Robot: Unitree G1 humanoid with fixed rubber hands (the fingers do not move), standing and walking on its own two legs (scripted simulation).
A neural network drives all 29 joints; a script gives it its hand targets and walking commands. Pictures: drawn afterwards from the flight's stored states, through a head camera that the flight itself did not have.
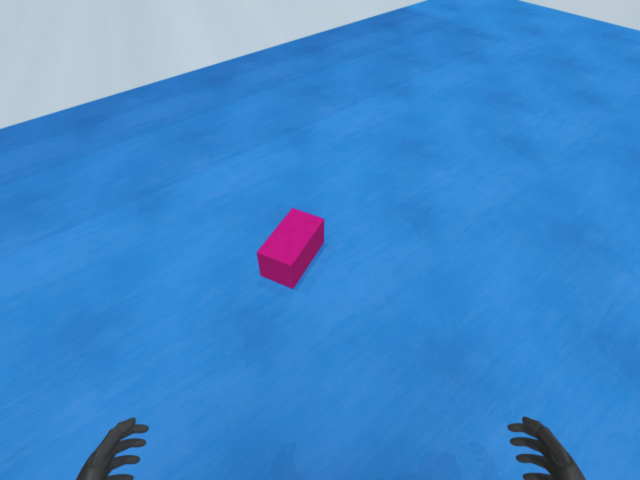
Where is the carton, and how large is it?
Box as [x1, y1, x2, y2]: [257, 208, 323, 288]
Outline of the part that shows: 293,208 290,210 257,251 260,274 292,288 323,242 323,219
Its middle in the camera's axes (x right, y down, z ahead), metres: -0.11 +0.03 +1.55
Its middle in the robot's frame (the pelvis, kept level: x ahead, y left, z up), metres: +1.09 +0.11 -0.68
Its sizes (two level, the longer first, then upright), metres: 0.276 0.148 0.142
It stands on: the floor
